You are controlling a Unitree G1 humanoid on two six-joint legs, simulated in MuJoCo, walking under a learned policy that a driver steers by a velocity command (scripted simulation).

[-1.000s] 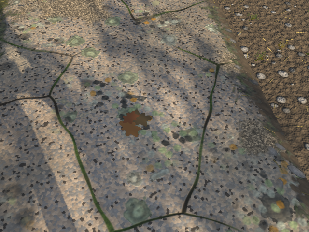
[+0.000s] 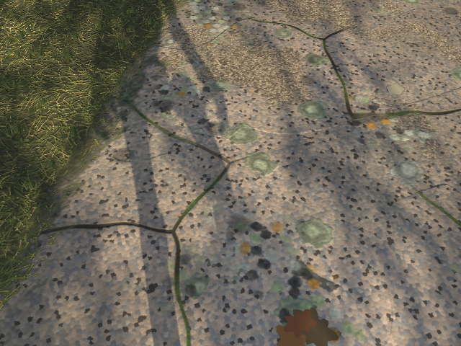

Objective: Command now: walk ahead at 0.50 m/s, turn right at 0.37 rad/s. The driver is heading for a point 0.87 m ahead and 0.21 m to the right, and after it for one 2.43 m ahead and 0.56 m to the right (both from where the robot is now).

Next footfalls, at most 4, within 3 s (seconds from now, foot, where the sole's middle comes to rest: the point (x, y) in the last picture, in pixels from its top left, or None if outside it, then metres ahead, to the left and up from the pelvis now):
0.30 right None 0.30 -0.11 -0.78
0.82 left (255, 293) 0.65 -0.07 -0.78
1.32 right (338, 255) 0.78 -0.35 -0.78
1.84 left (275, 184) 1.08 -0.16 -0.78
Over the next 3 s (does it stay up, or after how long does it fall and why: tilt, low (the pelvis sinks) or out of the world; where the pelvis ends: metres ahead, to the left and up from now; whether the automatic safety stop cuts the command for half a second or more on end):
stays up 1.56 -0.29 -0.02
